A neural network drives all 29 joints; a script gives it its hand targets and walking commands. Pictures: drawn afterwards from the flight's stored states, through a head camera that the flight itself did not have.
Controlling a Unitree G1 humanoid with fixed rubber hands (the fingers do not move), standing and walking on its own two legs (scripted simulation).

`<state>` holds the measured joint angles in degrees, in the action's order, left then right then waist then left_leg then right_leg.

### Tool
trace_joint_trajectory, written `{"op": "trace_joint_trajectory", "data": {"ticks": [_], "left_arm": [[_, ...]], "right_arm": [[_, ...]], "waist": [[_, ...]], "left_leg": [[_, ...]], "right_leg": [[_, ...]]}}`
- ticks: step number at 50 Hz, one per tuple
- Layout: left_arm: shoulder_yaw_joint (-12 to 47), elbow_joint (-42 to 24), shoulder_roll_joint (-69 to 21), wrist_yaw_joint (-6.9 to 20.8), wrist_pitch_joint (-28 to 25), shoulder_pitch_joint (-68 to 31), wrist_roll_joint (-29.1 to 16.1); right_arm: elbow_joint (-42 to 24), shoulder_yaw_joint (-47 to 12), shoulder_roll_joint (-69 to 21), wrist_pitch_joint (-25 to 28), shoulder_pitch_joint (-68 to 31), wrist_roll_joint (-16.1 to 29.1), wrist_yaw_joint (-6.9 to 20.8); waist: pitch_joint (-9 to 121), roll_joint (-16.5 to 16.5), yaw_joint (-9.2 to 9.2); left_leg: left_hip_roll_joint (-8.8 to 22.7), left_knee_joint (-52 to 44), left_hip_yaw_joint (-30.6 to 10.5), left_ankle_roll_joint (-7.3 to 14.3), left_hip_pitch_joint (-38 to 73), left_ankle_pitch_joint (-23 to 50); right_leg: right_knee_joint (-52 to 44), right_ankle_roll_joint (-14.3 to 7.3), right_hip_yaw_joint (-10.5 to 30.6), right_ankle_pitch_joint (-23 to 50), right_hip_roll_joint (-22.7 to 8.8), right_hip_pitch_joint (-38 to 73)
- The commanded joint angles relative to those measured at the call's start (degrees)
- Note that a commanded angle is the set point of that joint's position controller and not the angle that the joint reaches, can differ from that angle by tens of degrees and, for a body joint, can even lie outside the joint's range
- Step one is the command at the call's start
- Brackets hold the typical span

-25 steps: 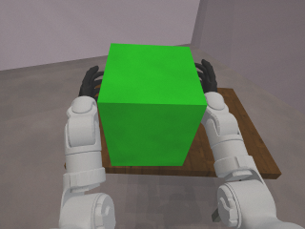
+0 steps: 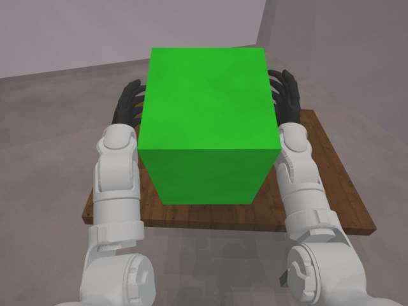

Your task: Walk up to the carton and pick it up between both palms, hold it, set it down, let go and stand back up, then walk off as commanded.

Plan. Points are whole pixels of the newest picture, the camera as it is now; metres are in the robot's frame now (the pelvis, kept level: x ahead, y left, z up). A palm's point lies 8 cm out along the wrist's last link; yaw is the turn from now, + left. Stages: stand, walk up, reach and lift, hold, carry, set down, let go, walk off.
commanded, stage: set down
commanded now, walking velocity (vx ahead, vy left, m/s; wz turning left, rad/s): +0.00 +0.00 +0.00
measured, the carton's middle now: (207, 135) +0.40 +0.01 +0.15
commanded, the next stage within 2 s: none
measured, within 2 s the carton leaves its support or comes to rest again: neither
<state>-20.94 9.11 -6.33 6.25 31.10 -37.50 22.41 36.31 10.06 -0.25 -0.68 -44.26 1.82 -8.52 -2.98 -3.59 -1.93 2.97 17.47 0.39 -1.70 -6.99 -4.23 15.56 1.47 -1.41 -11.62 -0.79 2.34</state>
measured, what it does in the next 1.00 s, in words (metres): stands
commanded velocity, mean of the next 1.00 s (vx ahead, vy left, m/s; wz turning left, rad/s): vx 0.00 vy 0.00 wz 0.00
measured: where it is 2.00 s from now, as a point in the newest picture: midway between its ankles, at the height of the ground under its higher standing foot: outside the picture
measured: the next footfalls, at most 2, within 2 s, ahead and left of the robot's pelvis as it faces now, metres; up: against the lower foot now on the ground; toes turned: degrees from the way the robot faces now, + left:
none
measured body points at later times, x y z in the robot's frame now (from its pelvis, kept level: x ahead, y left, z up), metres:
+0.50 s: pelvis +0.02 -0.01 +0.00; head +0.02 +0.02 +0.45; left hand +0.41 +0.16 +0.14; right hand +0.43 -0.14 +0.18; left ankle +0.07 +0.14 -0.75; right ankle -0.03 -0.13 -0.75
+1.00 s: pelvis +0.03 -0.01 +0.00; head +0.03 +0.02 +0.45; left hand +0.43 +0.13 +0.12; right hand +0.44 -0.16 +0.16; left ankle +0.07 +0.14 -0.75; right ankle -0.03 -0.13 -0.75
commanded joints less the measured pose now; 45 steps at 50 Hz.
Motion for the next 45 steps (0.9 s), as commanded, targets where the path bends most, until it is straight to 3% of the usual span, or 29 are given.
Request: {"op": "trace_joint_trajectory", "data": {"ticks": [1,2,5,6,8,10,11,12,15,16,17,19,20,22,23,25,26,29,30,32,34,35,37,38,39,40,43,44,45], "left_arm": [[17.6,2.7,-19.9,5.8,-6.2,-25.0,-1.2],[16.8,3.2,-20.0,6.1,-6.7,-26.7,-1.2],[17.8,3.3,-20.7,5.5,-7.7,-25.8,-1.5],[20.5,1.0,-21.6,4.8,-8.7,-27.0,-2.5],[20.6,0.5,-21.7,4.1,-9.8,-26.6,-3.2],[22.0,-0.2,-22.0,3.8,-10.8,-26.5,-3.9],[22.5,-1.2,-22.2,3.4,-11.3,-27.1,-3.4],[22.5,0.2,-21.6,3.6,-11.4,-26.5,-3.7],[21.0,2.4,-21.1,3.8,-11.3,-24.9,-3.0],[19.9,2.5,-21.4,3.9,-11.4,-25.0,-2.4],[18.6,4.2,-20.5,3.9,-11.2,-24.2,-2.2],[18.7,4.0,-21.0,3.8,-12.2,-26.2,-2.4],[18.2,4.4,-20.8,3.8,-12.1,-24.3,-2.0],[18.9,4.5,-22.0,3.2,-13.5,-29.1,-3.3],[18.7,4.9,-22.3,3.0,-14.2,-29.5,-3.4],[18.8,6.9,-22.6,2.4,-14.9,-29.8,-2.2],[16.1,8.6,-21.3,2.5,-14.8,-28.2,-1.3],[14.7,11.6,-22.2,1.9,-16.1,-31.0,-0.7],[14.1,13.0,-22.5,1.6,-16.3,-31.6,-0.1],[13.0,13.6,-23.0,0.9,-16.4,-33.2,0.0],[14.1,12.9,-24.1,0.1,-17.9,-34.2,-0.7],[14.2,12.4,-23.4,-0.3,-19.1,-36.0,0.0],[11.9,14.6,-22.6,-0.4,-19.9,-34.6,0.5],[11.4,15.2,-23.0,-0.6,-19.4,-33.1,0.9],[11.1,16.5,-22.5,-0.2,-19.4,-33.4,1.9],[9.1,16.8,-21.9,-0.1,-18.9,-31.3,2.5],[9.4,16.2,-22.3,-0.3,-19.1,-33.6,2.1],[11.1,15.4,-22.3,-0.9,-20.1,-36.3,0.9],[10.9,15.9,-23.2,-1.1,-20.0,-34.3,0.7]], "right_arm": [[-5.5,-17.7,-24.5,6.2,-28.0,-2.8,6.6],[-3.4,-16.7,-23.7,6.5,-27.4,-3.2,6.7],[-3.3,-16.8,-23.0,7.4,-27.6,-4.0,6.8],[-4.5,-18.7,-23.8,8.3,-28.2,-3.2,6.7],[-4.7,-21.5,-23.9,8.9,-27.4,-1.7,6.5],[-4.1,-22.6,-24.2,9.0,-26.0,-1.3,6.0],[-4.1,-23.2,-24.6,9.6,-26.2,-0.9,5.8],[-3.6,-21.6,-24.3,9.5,-26.8,-1.8,6.0],[0.4,-19.3,-23.5,8.6,-23.2,-3.2,6.2],[-1.0,-19.9,-24.2,9.1,-24.6,-2.8,6.3],[2.7,-18.0,-23.4,8.0,-22.3,-3.5,6.5],[3.3,-19.1,-23.7,8.6,-23.2,-4.2,6.7],[1.1,-20.2,-24.2,9.0,-24.1,-3.8,6.6],[-0.4,-19.2,-24.3,10.4,-27.4,-4.5,6.7],[1.7,-17.9,-24.9,10.1,-26.3,-4.8,7.2],[3.5,-14.8,-23.9,11.0,-27.1,-6.7,7.7],[6.1,-13.9,-24.3,10.0,-24.7,-7.5,8.2],[8.3,-10.9,-24.3,10.5,-27.0,-8.7,9.6],[8.0,-11.2,-24.1,10.6,-28.7,-9.0,10.0],[7.6,-10.9,-23.7,11.0,-30.6,-9.8,11.0],[6.8,-11.9,-25.3,12.2,-32.6,-9.6,11.4],[8.1,-11.8,-25.4,12.3,-31.5,-10.0,11.6],[7.6,-11.3,-25.5,12.6,-31.7,-10.4,11.6],[11.2,-10.0,-24.8,11.7,-29.0,-10.4,11.7],[10.8,-9.8,-25.5,11.5,-29.2,-10.7,11.8],[12.5,-9.8,-25.1,10.8,-27.6,-10.4,12.2],[11.8,-8.6,-24.7,10.9,-29.3,-11.6,12.5],[12.1,-7.2,-24.4,11.3,-29.4,-11.8,12.6],[11.7,-7.9,-24.3,11.2,-29.8,-11.5,12.8]], "waist": [[18.4,2.0,3.80],[18.4,2.3,3.17],[18.8,2.6,4.29],[20.9,2.2,3.39],[24.4,3.3,4.82],[24.6,3.3,4.30],[26.1,4.9,5.12],[24.3,4.8,3.61],[20.4,3.1,2.95],[21.0,4.1,4.63],[18.8,2.5,3.86],[20.4,3.2,4.10],[20.6,3.2,5.19],[22.3,2.2,4.55],[22.7,4.3,3.78],[22.2,4.8,3.29],[19.7,3.1,4.01],[18.9,3.2,5.18],[19.7,5.0,6.40],[20.0,4.0,6.69],[23.8,4.0,7.55],[24.4,4.6,6.56],[24.4,2.9,7.09],[22.3,4.6,6.96],[21.3,3.1,6.20],[18.7,2.9,7.73],[21.5,4.2,7.72],[22.0,4.4,6.37],[21.6,4.0,7.34]], "left_leg": [[-4.0,-2.8,7.8,1.6,19.4,7.9],[-3.7,-2.9,7.5,1.6,19.7,6.5],[-3.5,-1.9,7.5,0.9,20.0,8.5],[-3.4,-0.7,7.2,0.7,20.8,12.7],[-3.1,0.6,6.6,0.3,22.3,18.4],[-3.3,1.4,6.6,-0.2,21.9,19.9],[-3.4,1.8,6.3,-0.4,22.2,23.3],[-3.5,1.8,6.4,-0.4,22.2,20.8],[-3.2,0.7,6.0,0.4,20.3,17.5],[-3.3,0.5,6.9,0.4,21.0,17.0],[-3.1,-0.4,6.6,0.9,20.0,15.7],[-3.0,0.0,6.8,0.7,19.7,17.4],[-3.3,0.3,6.8,0.8,18.9,17.8],[-3.0,0.6,6.2,0.8,19.3,17.7],[-2.7,0.8,6.1,0.5,20.6,16.7],[-2.4,0.6,6.1,0.2,20.5,15.5],[-2.6,-0.3,6.5,1.0,18.8,13.1],[-2.5,-1.9,7.1,1.3,16.6,7.6],[-2.3,-2.4,7.3,1.2,16.6,7.3],[-2.0,-2.4,7.4,1.1,15.9,8.1],[-2.0,-0.7,7.4,0.9,17.5,14.1],[-2.1,-0.3,7.2,0.9,18.0,16.2],[-2.1,-0.5,7.6,1.4,17.5,14.6],[-2.2,-0.5,7.6,0.9,17.7,15.5],[-2.4,-1.0,7.5,1.5,15.6,13.5],[-2.3,-1.9,7.6,1.9,14.6,11.6],[-2.1,-1.5,7.6,1.3,15.7,12.5],[-2.1,-1.2,7.5,1.1,16.5,12.5],[-2.0,-0.9,7.4,0.7,16.4,14.3]], "right_leg": [[-4.0,1.8,-6.2,6.2,2.8,-0.7],[-4.2,1.9,-6.2,5.0,2.8,-1.5],[-3.4,1.5,-6.4,5.8,2.8,-1.9],[-2.5,2.0,-7.1,11.2,2.9,-1.7],[-2.1,1.8,-6.3,14.9,3.3,-0.6],[-1.1,2.0,-6.0,18.9,3.1,0.2],[-1.0,1.9,-5.8,21.1,3.2,1.2],[-1.2,1.8,-6.1,19.3,3.2,0.0],[-2.2,1.8,-6.0,15.8,3.3,-0.6],[-2.3,1.7,-5.9,14.7,3.3,-1.5],[-2.9,1.7,-5.8,14.6,3.0,-2.0],[-1.9,1.6,-6.1,16.3,2.9,-1.1],[-1.2,2.1,-5.6,19.1,2.6,-0.5],[-1.6,2.1,-6.0,17.3,3.2,-1.6],[-2.0,1.4,-5.7,14.5,3.2,-3.2],[-2.9,1.0,-6.2,10.3,3.5,-5.7],[-3.4,1.2,-5.9,8.6,3.2,-5.4],[-3.5,1.3,-5.9,3.8,3.1,-7.4],[-3.5,1.1,-6.0,2.4,2.9,-7.4],[-3.1,0.9,-6.3,2.7,3.2,-7.6],[-2.0,1.0,-6.2,8.6,3.5,-7.4],[-2.1,0.8,-6.2,9.7,3.4,-6.4],[-1.9,1.0,-5.9,10.4,3.4,-6.1],[-1.7,1.0,-5.5,12.0,3.3,-6.9],[-2.2,1.2,-6.0,10.9,3.4,-5.9],[-2.2,1.3,-5.4,9.2,3.3,-6.7],[-2.0,1.2,-5.9,8.3,3.4,-7.2],[-2.3,0.9,-6.0,8.2,3.3,-9.4],[-1.9,0.9,-6.2,8.9,3.7,-9.2]]}}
